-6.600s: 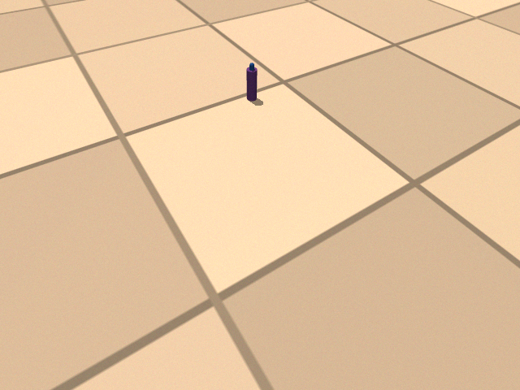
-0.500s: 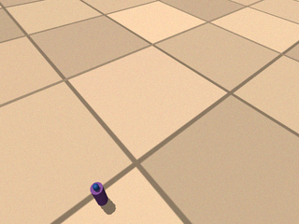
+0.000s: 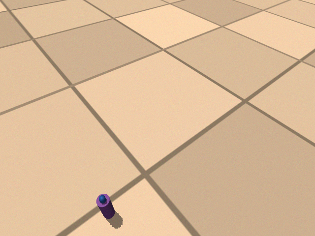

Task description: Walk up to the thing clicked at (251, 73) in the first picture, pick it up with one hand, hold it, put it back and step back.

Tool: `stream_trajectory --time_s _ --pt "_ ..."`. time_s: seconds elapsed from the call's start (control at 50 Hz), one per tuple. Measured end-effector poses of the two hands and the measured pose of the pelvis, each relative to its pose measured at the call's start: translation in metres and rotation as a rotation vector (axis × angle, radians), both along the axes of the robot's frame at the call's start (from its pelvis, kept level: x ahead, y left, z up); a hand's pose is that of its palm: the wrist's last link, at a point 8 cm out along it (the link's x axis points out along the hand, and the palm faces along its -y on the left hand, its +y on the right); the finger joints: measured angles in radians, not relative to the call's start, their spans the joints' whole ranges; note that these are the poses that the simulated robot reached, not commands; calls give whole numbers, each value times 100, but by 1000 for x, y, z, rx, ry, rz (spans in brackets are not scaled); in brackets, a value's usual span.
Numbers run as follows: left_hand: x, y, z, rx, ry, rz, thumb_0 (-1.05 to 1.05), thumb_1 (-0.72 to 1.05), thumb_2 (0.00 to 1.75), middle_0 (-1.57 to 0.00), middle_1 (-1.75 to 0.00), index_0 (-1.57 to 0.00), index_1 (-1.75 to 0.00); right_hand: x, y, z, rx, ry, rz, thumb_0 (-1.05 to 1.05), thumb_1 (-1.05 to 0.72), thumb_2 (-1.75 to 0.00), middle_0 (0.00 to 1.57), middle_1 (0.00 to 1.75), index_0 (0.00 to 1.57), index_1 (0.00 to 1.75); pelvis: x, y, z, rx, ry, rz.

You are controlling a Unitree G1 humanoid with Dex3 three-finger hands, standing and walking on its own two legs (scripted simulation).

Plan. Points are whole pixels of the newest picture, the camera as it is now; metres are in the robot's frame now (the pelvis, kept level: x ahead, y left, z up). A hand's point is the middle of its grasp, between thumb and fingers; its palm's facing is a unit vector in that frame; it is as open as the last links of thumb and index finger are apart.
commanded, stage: walk up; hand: left
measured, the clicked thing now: (105, 205) +0.41 +0.26 -0.65
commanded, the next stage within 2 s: stand in 0.10 s
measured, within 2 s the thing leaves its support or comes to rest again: neither
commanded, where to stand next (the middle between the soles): +0.04 +0.00 m, yaw +0 degrees
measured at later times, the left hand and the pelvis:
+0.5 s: hand out of the picture +0.08 +0.25 -0.15, palm faces -0.04 -0.94 -0.35, open 7.4 cm; pelvis +0.00 +0.00 +0.00, yaw +0 degrees
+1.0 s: hand out of the picture +0.08 +0.24 -0.16, palm faces -0.04 -0.94 -0.35, open 7.4 cm; pelvis +0.00 -0.01 +0.00, yaw +0 degrees
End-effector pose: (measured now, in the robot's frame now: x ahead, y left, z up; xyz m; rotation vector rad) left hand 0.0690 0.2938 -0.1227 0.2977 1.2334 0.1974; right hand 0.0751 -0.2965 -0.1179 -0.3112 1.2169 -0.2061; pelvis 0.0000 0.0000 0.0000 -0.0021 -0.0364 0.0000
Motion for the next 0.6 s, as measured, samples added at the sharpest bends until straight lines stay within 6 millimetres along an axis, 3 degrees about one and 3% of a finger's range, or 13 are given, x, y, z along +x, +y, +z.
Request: stream_trajectory --time_s 0.6 --pt "3 -3 4 20 7 -28 0 90 90 -20 -30 -20 -30 -8 -4 -4 16 30 -8 1 -90 -90 20 30 20 30 -1 -6 1 5 11 -5"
